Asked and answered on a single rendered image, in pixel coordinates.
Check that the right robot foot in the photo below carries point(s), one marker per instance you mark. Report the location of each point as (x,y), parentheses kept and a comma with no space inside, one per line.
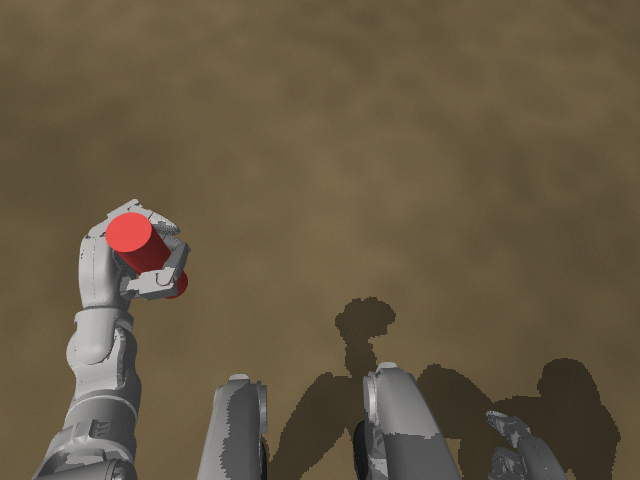
(359,452)

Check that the left robot arm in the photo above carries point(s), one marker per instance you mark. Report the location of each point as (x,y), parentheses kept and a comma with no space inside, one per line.
(97,441)

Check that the can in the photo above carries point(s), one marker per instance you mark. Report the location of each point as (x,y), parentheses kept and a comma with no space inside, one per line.
(135,240)

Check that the left robot hand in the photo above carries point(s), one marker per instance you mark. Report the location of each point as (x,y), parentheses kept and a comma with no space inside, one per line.
(105,279)

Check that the right robot hand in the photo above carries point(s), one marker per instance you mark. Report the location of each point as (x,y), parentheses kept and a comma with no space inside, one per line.
(534,461)

